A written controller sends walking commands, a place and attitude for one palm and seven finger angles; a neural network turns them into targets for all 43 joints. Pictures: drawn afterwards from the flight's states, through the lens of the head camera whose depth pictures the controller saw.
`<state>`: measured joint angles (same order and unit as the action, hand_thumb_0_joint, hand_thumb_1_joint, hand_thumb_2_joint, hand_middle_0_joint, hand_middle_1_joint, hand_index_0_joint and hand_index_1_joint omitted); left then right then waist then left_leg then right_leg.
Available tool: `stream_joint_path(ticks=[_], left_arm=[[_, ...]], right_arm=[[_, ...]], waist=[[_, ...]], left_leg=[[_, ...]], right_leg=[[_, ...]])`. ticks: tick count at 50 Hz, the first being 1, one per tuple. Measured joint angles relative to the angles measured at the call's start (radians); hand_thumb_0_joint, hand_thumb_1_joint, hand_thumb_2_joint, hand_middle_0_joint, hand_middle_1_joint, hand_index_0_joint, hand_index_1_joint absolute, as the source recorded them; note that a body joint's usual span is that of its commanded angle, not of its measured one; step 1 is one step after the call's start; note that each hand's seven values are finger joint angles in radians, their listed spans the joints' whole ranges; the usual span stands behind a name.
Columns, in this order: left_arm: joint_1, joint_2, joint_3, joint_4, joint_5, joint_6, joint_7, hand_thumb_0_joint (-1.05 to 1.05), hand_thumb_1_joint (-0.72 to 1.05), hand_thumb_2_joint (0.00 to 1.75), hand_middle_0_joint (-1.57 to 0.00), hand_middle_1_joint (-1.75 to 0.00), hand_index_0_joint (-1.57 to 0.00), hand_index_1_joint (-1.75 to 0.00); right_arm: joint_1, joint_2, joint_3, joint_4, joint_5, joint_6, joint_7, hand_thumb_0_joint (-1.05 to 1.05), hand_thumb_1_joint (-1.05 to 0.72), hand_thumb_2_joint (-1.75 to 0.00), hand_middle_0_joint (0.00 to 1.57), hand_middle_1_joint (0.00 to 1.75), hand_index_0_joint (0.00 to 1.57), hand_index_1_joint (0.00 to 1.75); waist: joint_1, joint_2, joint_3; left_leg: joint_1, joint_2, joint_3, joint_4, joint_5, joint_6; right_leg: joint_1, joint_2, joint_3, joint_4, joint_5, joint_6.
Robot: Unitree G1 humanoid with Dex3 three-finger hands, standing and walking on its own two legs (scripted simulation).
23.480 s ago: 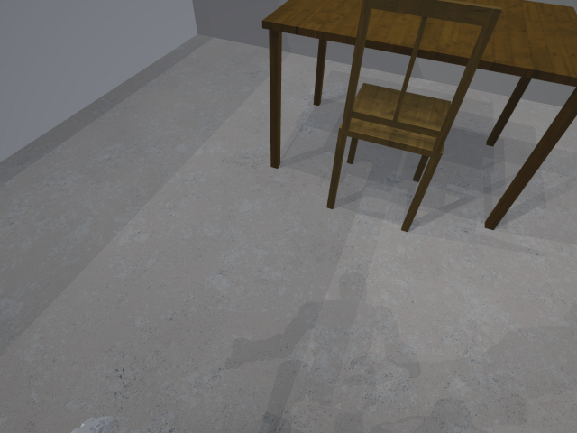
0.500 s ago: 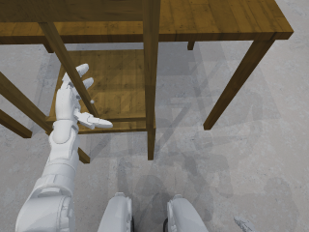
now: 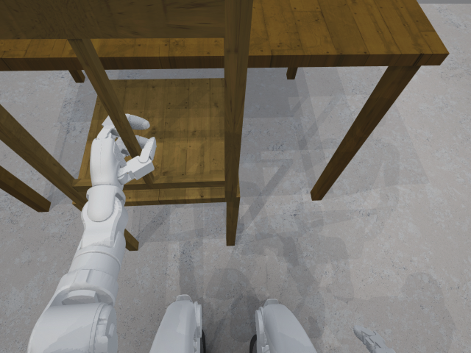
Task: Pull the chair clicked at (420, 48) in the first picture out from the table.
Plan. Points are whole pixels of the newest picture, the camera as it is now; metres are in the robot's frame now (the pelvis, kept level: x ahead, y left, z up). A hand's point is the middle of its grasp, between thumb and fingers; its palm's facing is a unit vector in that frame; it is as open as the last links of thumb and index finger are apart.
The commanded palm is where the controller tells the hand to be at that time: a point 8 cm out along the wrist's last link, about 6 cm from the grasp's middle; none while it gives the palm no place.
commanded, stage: hook a spindle and tug to test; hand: left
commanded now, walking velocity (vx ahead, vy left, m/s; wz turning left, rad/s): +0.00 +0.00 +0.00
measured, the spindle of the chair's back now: (125, 130) +0.46 +0.18 +0.07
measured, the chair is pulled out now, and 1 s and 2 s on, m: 0.00 0.04 0.15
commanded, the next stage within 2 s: step backward, pulling the chair out in 0.64 s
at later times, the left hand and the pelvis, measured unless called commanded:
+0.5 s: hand (147, 165) +0.42 +0.14 +0.03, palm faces +0.06 -1.00 -0.03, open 5.2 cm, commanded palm +0.37 +0.19 +0.03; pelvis +0.02 +0.00 +0.01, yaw +0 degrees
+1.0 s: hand (150, 170) +0.40 +0.13 +0.05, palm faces +0.08 -0.99 -0.12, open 5.0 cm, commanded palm +0.37 +0.18 +0.04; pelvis +0.03 +0.00 +0.09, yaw +0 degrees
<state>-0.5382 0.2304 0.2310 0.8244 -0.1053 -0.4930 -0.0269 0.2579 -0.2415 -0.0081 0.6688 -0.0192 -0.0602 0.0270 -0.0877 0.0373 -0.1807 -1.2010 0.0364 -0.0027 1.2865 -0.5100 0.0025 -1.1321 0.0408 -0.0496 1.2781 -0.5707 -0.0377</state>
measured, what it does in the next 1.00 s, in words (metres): rises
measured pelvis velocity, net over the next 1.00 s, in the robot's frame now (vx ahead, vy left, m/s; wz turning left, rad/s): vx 0.03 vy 0.00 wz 0.00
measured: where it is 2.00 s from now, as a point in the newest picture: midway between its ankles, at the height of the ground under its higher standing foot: outside the picture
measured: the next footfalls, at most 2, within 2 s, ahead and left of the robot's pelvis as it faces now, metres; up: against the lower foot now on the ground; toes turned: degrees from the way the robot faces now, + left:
none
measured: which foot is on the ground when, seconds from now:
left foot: down 0.00-1.00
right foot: down 0.00-1.00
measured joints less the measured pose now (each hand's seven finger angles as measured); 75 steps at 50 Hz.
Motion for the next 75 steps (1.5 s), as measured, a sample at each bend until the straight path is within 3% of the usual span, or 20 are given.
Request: stream_joint_path(ticks=[6,23,38,39,42,45,50,58,64,75], left_arm=[[0.013,-0.003,-0.009,-0.020,-0.003,0.000,0.010,0.01,0.78,0.85,-0.48,-1.45,-0.42,-1.45],[0.160,-0.023,-0.041,-0.167,-0.024,0.028,0.002,0.01,0.81,0.82,-0.42,-1.44,-0.38,-1.45],[0.264,-0.055,-0.078,-0.273,-0.021,0.019,-0.007,0.01,0.80,0.82,-0.43,-1.41,-0.38,-1.45],[0.259,-0.050,-0.081,-0.287,-0.004,0.045,0.008,0.01,0.79,0.83,-0.43,-1.40,-0.38,-1.45],[0.244,-0.030,-0.120,-0.312,0.028,0.214,0.075,0.01,0.79,0.83,-0.42,-1.32,-0.38,-1.45],[0.241,-0.029,-0.148,-0.239,0.019,0.314,0.112,0.02,0.79,0.84,-0.38,-1.22,-0.38,-1.45],[0.225,-0.051,-0.153,-0.122,0.010,0.337,0.137,0.03,0.79,0.83,-0.31,-1.08,-0.43,-1.45],[0.183,-0.025,-0.198,-0.015,0.030,0.367,0.118,0.03,0.79,0.82,-0.29,-1.08,-0.48,-1.45],[0.214,-0.027,-0.199,-0.014,0.019,0.366,0.102,0.03,0.79,0.81,-0.26,-1.09,-0.49,-1.45],[0.225,-0.070,-0.213,0.057,0.008,0.319,0.100,0.03,0.78,0.82,-0.26,-1.09,-0.50,-1.45]], right_arm=[[0.001,-0.003,-0.005,0.002,-0.001,0.007,0.004,0.01,-0.90,-0.90,0.20,0.30,0.20,0.30],[-0.001,0.005,-0.010,-0.025,0.006,0.022,0.012,0.01,-0.90,-0.90,0.20,0.30,0.20,0.30],[-0.041,0.008,-0.011,-0.041,0.005,0.014,0.006,0.01,-0.90,-0.90,0.20,0.30,0.20,0.30],[-0.052,0.012,-0.009,-0.045,0.016,0.034,-0.005,0.01,-0.90,-0.90,0.20,0.30,0.20,0.30],[-0.060,0.024,0.000,-0.079,0.049,0.113,-0.058,0.01,-0.91,-0.90,0.20,0.30,0.20,0.30],[-0.039,0.019,0.020,-0.098,0.069,0.163,-0.093,0.01,-0.91,-0.90,0.20,0.30,0.20,0.30],[-0.014,0.006,0.040,-0.086,0.076,0.203,-0.127,0.01,-0.90,-0.90,0.21,0.30,0.20,0.30],[-0.027,-0.026,0.002,-0.061,0.066,0.223,-0.142,0.01,-0.90,-0.90,0.20,0.30,0.20,0.30],[-0.045,-0.006,-0.002,-0.058,0.058,0.219,-0.139,0.01,-0.90,-0.90,0.20,0.30,0.20,0.30],[-0.051,0.037,0.019,-0.002,0.057,0.188,-0.134,0.01,-0.90,-0.90,0.21,0.30,0.20,0.30]], waist=[[0.003,0.003,0.001],[0.009,-0.005,-0.010],[0.030,-0.009,-0.007],[0.030,-0.013,0.019],[0.022,-0.010,0.106],[0.009,0.009,0.103],[0.000,-0.016,0.109],[-0.012,-0.025,0.140],[-0.018,-0.019,0.164],[0.008,0.010,0.196]], left_leg=[[-0.001,0.000,0.001,0.001,-0.003,0.000],[0.056,0.005,0.010,-0.030,-0.021,-0.005],[0.073,-0.001,0.007,-0.028,-0.031,-0.008],[0.098,-0.002,0.009,-0.036,-0.031,-0.009],[0.245,-0.012,0.013,-0.142,0.047,-0.005],[0.360,-0.015,0.016,-0.284,0.070,-0.003],[0.512,-0.009,0.029,-0.484,0.148,0.000],[0.628,0.008,0.044,-0.620,0.217,0.009],[0.679,0.014,0.074,-0.685,0.260,0.016],[0.723,0.016,0.061,-0.745,0.326,0.000]], right_leg=[[-0.001,0.000,0.001,0.002,-0.003,0.000],[0.049,0.007,0.013,-0.028,-0.017,-0.003],[0.066,0.002,0.010,-0.021,-0.032,-0.006],[0.089,0.001,0.012,-0.025,-0.032,-0.007],[0.232,-0.006,0.018,-0.124,0.046,-0.004],[0.346,-0.006,0.025,-0.271,0.062,0.003],[0.494,0.001,0.039,-0.479,0.166,0.018],[0.628,0.017,0.054,-0.673,0.270,0.023],[0.669,0.021,0.084,-0.739,0.325,0.029],[0.702,0.025,0.069,-0.767,0.369,0.012]])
